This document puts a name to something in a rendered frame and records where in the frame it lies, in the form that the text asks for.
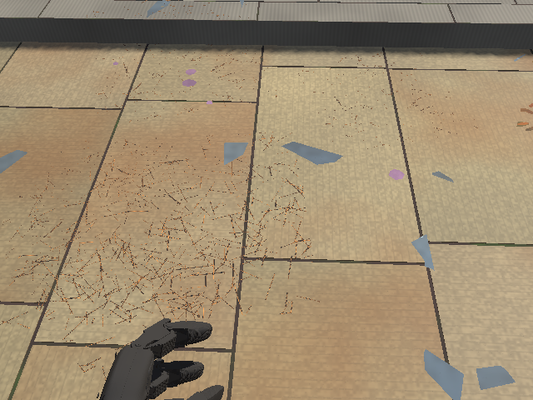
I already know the robot left hand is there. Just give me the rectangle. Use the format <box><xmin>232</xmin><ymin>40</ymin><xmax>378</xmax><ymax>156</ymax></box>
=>
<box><xmin>97</xmin><ymin>318</ymin><xmax>224</xmax><ymax>400</ymax></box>

